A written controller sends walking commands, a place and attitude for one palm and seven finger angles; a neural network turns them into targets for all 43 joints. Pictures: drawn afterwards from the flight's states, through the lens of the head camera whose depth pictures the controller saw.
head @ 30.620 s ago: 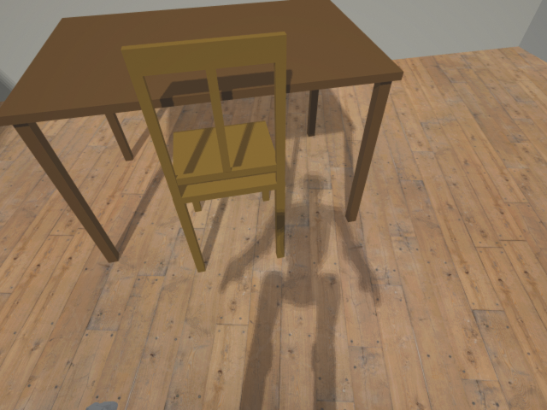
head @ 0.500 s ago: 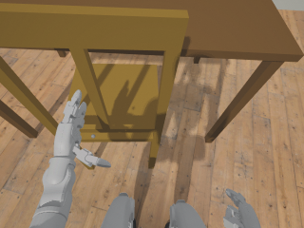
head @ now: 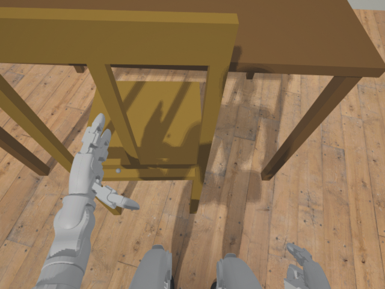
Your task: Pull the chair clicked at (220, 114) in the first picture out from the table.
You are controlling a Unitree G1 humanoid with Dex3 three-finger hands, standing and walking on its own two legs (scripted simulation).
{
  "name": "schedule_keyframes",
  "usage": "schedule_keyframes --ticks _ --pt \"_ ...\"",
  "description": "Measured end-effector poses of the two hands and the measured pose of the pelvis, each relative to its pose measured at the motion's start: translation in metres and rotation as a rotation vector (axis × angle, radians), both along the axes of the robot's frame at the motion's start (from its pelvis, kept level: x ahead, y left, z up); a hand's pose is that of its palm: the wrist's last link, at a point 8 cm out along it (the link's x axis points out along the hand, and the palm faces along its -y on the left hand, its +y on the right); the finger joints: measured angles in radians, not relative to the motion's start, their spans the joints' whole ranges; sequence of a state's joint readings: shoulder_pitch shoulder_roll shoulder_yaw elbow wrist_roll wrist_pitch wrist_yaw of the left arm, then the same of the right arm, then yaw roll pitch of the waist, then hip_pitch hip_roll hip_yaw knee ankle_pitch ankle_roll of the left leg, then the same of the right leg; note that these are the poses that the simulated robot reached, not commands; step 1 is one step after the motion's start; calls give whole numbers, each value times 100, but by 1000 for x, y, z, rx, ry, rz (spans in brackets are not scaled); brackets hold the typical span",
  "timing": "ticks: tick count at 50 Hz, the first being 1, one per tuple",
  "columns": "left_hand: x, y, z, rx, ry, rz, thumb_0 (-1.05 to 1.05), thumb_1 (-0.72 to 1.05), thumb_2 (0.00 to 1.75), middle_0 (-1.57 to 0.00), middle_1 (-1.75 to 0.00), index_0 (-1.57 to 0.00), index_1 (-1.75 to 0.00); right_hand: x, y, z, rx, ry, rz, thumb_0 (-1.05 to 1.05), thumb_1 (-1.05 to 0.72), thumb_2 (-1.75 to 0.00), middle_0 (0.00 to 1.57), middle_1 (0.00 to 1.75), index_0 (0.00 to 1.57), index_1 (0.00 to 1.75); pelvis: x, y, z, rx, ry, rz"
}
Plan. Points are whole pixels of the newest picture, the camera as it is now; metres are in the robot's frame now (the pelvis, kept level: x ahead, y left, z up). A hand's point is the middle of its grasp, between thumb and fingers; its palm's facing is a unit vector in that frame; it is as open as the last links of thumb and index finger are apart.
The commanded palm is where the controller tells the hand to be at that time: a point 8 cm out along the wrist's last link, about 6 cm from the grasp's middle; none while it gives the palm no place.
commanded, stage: aim the fingers beside a spindle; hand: left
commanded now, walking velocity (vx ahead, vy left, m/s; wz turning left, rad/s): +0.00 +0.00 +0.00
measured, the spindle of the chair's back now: (122, 125) +0.43 +0.16 +0.05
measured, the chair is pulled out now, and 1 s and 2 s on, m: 0.05 0.05 0.05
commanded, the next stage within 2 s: push the fingers through the gap in 1.60 s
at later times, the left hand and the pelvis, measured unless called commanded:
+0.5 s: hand (125, 176) +0.33 +0.15 +0.01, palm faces -0.02 -1.00 +0.00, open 16.9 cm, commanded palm +0.32 +0.21 +0.03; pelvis +0.00 +0.00 +0.00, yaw +0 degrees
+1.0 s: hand (108, 165) +0.35 +0.18 +0.03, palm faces +0.04 -1.00 -0.05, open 16.9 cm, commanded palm +0.32 +0.22 +0.02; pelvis +0.00 +0.00 +0.00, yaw +0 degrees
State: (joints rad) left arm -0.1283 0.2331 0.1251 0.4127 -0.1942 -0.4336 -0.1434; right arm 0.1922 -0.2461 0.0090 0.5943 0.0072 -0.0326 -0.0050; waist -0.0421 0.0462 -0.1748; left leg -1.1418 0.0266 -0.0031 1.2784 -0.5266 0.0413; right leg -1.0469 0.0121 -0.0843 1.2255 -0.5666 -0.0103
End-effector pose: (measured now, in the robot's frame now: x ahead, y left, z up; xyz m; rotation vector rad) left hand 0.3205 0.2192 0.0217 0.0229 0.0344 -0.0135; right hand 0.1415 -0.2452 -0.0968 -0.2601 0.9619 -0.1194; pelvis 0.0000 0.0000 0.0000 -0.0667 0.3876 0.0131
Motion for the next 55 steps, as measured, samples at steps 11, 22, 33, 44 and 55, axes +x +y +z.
schedule_keyframes --ticks 11,22,33,44,55 --pt "-6 2 7 13 -42 49 -2 -50 30 -6 -8 -6 -8 4 2 3 2 -5 -3 1 -90 -89 20 30 21 30 4 0 2 6 -3 -9" --pt "-11 -14 -15 -29 65 -38 -1 -50 30 -6 -8 -6 -8 9 2 4 -5 -17 6 1 -90 -89 20 30 21 30 3 1 1 0 -1 1" --pt "-2 12 13 29 -43 46 -1 -50 30 -6 -8 -6 -8 4 3 2 16 -5 9 1 -90 -89 20 30 21 30 1 -1 2 3 -6 -2" --pt "-14 -6 2 -10 -45 12 -2 -50 30 -6 -8 -6 -8 0 -2 5 -25 -13 -1 1 -90 -89 20 30 21 30 -1 0 0 1 -7 -3" --pt "-8 1 -21 -36 109 -24 -1 -50 30 -6 -8 -6 -8 -1 1 3 4 -4 -7 1 -90 -89 20 30 21 30 -1 1 0 -2 0 -1"
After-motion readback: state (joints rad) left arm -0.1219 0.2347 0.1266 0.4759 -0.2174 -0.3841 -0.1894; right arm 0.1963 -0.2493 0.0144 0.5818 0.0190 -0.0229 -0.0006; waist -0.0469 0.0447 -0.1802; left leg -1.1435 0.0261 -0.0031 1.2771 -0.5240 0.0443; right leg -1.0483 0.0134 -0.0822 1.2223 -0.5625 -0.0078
